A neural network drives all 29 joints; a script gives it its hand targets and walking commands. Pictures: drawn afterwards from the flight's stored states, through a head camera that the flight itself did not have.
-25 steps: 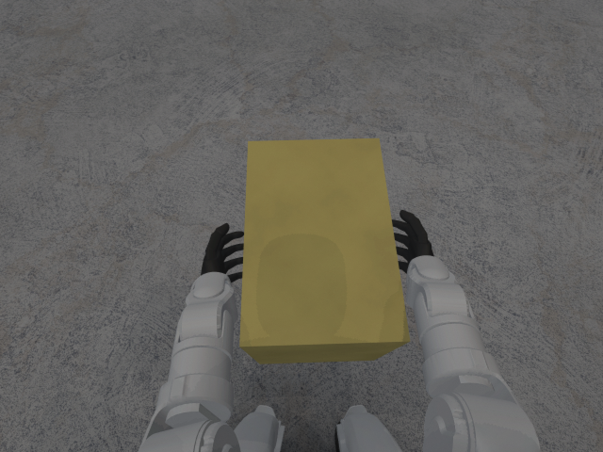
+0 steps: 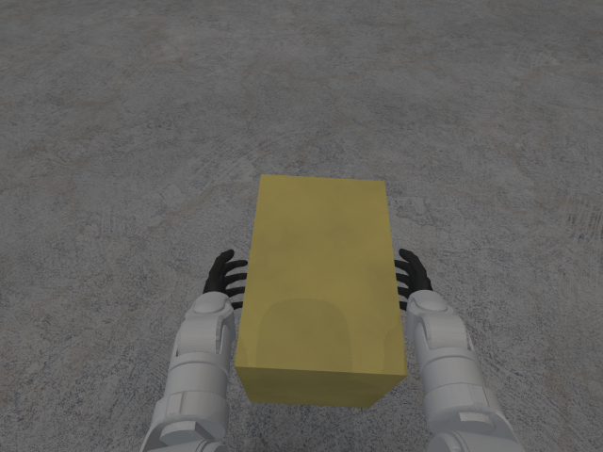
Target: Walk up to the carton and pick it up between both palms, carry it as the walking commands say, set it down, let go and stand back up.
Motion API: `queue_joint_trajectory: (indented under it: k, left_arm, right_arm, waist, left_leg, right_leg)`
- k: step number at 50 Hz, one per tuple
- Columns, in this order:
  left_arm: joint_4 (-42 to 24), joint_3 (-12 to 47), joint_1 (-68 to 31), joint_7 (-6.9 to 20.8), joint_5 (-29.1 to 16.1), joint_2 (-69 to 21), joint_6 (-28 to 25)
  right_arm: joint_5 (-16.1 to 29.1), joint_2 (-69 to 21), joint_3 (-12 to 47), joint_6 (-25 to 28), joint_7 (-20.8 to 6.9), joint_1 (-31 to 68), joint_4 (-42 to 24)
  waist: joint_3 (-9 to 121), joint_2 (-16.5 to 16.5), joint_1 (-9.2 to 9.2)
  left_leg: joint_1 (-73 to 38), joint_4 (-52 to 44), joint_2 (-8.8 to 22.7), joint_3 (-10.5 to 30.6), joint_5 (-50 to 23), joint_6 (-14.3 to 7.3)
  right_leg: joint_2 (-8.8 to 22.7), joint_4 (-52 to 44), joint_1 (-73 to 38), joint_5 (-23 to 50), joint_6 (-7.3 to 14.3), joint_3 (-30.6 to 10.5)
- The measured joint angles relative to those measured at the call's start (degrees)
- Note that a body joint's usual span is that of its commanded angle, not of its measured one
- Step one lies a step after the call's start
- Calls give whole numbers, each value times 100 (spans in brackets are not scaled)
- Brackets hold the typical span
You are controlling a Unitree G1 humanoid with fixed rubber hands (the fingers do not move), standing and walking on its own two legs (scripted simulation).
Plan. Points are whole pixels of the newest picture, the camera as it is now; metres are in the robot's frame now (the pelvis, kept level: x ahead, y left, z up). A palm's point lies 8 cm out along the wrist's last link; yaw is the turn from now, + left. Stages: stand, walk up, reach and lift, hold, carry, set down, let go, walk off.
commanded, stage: reach and lift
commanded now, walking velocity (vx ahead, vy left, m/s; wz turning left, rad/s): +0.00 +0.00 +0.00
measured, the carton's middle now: (316, 293) +0.36 +0.02 -0.05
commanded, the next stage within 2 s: hold in 1.90 s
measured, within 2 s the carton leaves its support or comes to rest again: neither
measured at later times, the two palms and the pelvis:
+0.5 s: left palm (213, 294) +0.28 +0.15 +0.06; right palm (437, 285) +0.32 -0.14 +0.06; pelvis -0.01 -0.01 +0.01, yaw +0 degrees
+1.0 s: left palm (222, 288) +0.30 +0.14 +0.05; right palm (445, 300) +0.30 -0.15 +0.05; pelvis +0.01 +0.00 +0.01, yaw +0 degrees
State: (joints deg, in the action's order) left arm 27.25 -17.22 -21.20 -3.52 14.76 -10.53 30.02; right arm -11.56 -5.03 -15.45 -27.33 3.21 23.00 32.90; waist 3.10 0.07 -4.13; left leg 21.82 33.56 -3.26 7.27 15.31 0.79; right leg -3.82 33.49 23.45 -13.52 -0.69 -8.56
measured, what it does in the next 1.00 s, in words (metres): stands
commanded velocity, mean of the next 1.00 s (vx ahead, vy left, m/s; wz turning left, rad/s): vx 0.00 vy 0.00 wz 0.00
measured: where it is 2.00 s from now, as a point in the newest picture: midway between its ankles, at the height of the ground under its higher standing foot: outside the picture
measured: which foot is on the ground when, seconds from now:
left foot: down 0.00-1.00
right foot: down 0.00-1.00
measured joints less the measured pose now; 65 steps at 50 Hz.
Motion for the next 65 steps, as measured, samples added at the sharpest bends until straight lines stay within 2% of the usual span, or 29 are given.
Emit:
queue_joint_trajectory:
  k: [15, 23, 29, 44, 53, 65]
  left_arm:
    - [-348, 214, 116, -58, -19, 42, 860]
    - [-428, 124, -35, -28, 73, -8, 1246]
    - [-340, 44, -168, 58, 176, 16, 1338]
    - [-757, 345, 274, 210, 15, 83, 1322]
    - [-839, 560, 346, 133, -30, 111, 1401]
    - [-815, 617, 323, 90, -48, 103, 1459]
  right_arm:
    - [-124, 45, 139, -830, -119, 69, -166]
    - [-217, 26, 50, -1208, -184, 181, -264]
    - [-316, 3, 9, -1344, -184, 323, -204]
    - [-159, -214, 186, -1504, -8, -427, -1162]
    - [-160, -157, 240, -1564, -66, -520, -1270]
    - [-243, -112, 254, -1630, -154, -534, -1302]
  waist:
    - [-42, 12, -8]
    - [-137, -18, 6]
    - [-251, -29, -10]
    - [-130, -19, 270]
    - [-170, 18, 432]
    - [-173, 6, 410]
  left_leg:
    - [-1040, -442, 16, 18, -127, -8]
    - [-1427, -629, 59, 49, -204, 46]
    - [-1497, -670, 106, 35, -218, 86]
    - [-1465, -766, 128, 24, -194, 26]
    - [-1499, -698, 48, -8, -143, -74]
    - [-1627, -767, 5, -49, -174, -105]
  right_leg:
    - [52, -383, -1021, 88, 23, 26]
    - [39, -477, -1369, 124, 83, 77]
    - [8, -467, -1409, 131, 126, 97]
    - [26, -745, -1467, 184, 85, 115]
    - [106, -780, -1555, 155, -5, 89]
    - [151, -764, -1637, 142, -32, 50]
